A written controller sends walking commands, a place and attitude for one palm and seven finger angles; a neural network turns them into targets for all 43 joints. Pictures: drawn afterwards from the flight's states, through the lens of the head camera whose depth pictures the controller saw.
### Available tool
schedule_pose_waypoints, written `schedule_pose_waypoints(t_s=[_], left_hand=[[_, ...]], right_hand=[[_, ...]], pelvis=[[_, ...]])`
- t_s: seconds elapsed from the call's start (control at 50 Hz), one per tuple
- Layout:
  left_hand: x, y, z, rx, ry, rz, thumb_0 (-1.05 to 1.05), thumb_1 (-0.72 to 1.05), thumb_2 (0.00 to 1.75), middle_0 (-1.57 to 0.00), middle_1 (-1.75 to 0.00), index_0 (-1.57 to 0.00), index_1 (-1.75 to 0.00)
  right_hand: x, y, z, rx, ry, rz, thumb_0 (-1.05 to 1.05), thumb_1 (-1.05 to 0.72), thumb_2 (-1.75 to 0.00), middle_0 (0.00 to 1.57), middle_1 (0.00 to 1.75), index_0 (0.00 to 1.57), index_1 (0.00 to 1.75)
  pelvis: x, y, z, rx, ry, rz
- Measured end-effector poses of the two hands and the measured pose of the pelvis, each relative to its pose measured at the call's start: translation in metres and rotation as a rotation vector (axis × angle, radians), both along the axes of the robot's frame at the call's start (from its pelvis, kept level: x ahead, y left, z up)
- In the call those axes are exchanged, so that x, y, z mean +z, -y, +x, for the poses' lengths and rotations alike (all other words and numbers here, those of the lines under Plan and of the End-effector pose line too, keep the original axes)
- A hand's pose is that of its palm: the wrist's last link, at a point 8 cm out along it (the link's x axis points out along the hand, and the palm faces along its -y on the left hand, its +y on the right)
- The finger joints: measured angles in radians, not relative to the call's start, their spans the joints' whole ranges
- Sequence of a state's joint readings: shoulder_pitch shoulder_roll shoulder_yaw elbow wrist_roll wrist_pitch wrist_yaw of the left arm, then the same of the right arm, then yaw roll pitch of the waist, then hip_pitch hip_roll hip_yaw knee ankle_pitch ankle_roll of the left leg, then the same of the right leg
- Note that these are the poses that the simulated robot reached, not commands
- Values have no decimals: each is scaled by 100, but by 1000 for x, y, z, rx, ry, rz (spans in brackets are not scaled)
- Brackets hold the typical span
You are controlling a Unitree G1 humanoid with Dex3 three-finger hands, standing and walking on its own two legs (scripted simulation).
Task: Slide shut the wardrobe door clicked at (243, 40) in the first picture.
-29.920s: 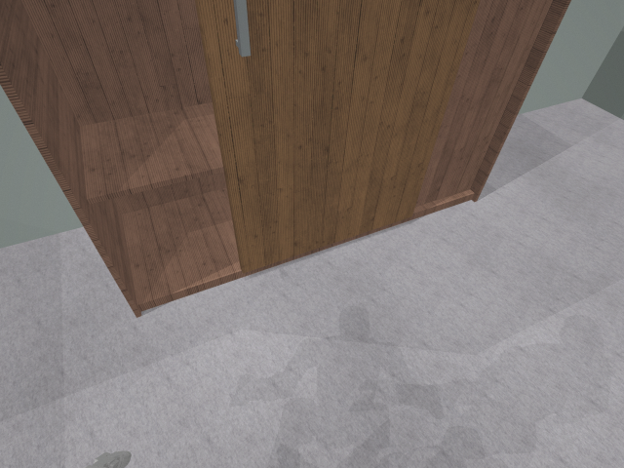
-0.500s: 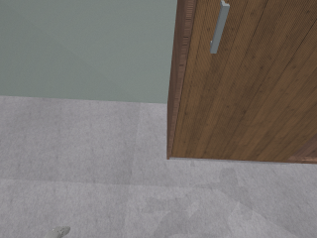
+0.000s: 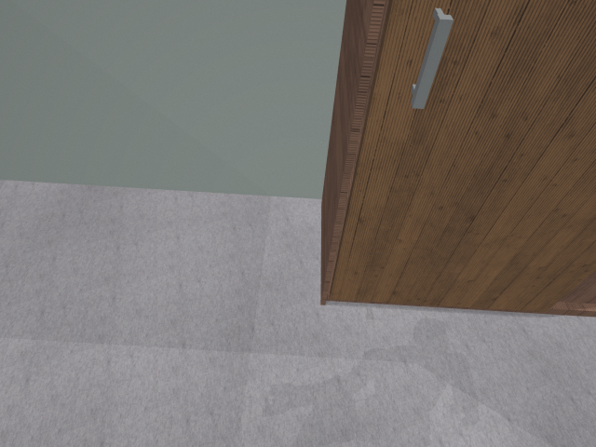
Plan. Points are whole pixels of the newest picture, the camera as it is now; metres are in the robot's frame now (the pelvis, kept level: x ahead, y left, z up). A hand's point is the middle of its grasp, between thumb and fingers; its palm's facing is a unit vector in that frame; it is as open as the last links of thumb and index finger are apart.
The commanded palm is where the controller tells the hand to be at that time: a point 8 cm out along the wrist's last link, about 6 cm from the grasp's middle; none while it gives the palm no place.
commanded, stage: look to check the result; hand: right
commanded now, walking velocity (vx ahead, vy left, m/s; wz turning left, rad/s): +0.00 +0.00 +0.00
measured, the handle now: (427, 60) +0.71 -0.18 +0.19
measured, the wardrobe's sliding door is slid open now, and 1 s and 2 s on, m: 0.01 0.01 0.01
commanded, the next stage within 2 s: stand and wait in 0.10 s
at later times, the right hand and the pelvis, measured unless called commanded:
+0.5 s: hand out of the picture +0.07 -0.25 -0.15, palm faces -0.02 +0.94 -0.34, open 7.3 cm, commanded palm none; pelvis -0.01 +0.00 +0.00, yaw +1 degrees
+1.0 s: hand out of the picture +0.06 -0.26 -0.16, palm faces -0.02 +0.94 -0.34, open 7.3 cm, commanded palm none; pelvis -0.01 -0.01 +0.00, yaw +0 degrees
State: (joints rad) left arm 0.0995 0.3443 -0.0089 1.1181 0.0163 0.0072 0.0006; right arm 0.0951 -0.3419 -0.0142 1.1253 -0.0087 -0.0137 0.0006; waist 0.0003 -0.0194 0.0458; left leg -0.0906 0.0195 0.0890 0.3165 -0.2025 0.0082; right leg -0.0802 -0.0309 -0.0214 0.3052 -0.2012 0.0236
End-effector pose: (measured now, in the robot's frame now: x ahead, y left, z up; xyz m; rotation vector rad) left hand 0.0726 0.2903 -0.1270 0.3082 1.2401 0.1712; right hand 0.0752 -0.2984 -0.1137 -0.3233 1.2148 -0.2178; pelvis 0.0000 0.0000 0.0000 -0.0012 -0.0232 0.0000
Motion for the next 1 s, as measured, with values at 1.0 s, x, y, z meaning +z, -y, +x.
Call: schedule_pose_waypoints(t_s=[1.0], left_hand=[[5,11,-19,13,-5,9,1,90,90,-20,-30,-20,-30]], right_hand=[[-5,10,-17,7,-18,18,0,-91,-90,20,30,20,30]], pelvis=[[1,12,-13,8,6,1]])
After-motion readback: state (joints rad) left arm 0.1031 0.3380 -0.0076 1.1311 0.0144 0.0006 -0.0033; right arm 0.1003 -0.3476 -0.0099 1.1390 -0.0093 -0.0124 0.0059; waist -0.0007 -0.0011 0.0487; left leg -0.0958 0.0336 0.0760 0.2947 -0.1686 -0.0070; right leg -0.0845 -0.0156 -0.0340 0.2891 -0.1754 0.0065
